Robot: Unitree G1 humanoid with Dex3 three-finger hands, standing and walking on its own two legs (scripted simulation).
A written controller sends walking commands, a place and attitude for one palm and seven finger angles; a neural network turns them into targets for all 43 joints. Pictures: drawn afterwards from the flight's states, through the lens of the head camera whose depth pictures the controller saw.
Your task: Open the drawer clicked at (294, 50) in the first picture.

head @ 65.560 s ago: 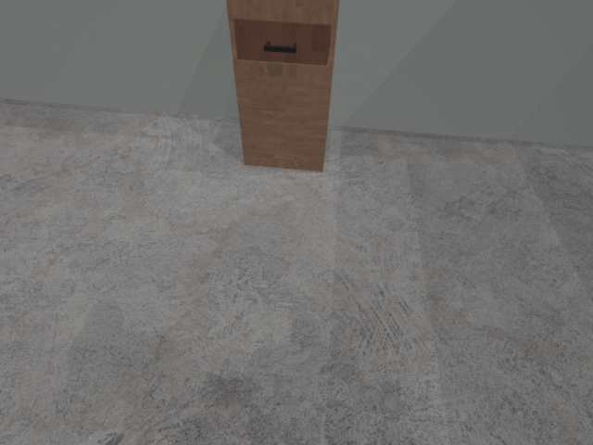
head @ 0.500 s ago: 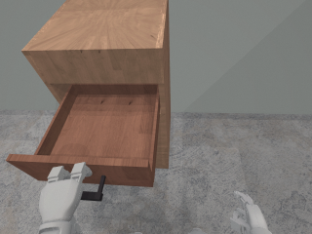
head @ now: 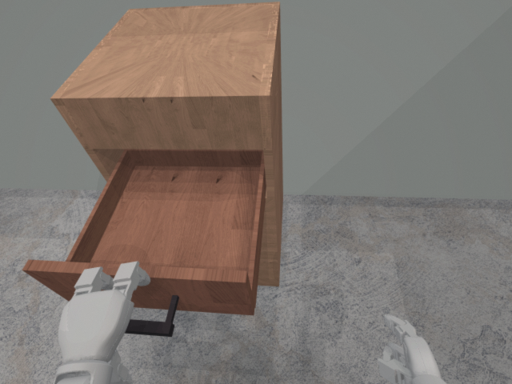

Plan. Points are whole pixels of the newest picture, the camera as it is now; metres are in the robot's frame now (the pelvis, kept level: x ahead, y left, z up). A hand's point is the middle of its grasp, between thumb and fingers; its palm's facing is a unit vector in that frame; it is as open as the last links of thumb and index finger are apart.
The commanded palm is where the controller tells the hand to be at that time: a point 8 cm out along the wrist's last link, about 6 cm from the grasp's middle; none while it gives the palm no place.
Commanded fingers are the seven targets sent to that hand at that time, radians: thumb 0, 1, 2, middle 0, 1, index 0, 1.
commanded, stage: lift the hand off the handle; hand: left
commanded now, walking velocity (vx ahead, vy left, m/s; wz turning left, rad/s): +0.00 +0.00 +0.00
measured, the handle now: (139, 313) +0.24 +0.25 -0.07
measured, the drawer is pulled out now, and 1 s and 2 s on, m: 0.30 0.30 0.30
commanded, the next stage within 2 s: draw the hand back to the body in 0.94 s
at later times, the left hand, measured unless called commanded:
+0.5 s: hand (103, 313) +0.20 +0.24 +0.05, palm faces +0.04 -0.10 -0.99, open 13.8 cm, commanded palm +0.18 +0.23 +0.10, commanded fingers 0.00 -0.50 0.30 -0.30 -1.20 -0.30 -1.20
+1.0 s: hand (104, 307) +0.20 +0.23 +0.07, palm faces +0.03 -0.14 -0.99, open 13.8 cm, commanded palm +0.17 +0.23 +0.13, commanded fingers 0.00 -0.50 0.30 -0.30 -1.20 -0.30 -1.20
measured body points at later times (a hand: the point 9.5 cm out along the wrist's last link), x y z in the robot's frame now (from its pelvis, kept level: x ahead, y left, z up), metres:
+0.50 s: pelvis +0.01 +0.01 +0.01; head +0.04 -0.03 +0.46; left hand +0.19 +0.24 +0.10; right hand +0.22 -0.20 -0.09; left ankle -0.03 +0.13 -0.70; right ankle +0.02 -0.08 -0.70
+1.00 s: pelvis +0.02 +0.01 +0.02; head +0.03 -0.03 +0.47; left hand +0.19 +0.23 +0.13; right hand +0.23 -0.19 -0.07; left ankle -0.03 +0.13 -0.70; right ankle +0.02 -0.08 -0.70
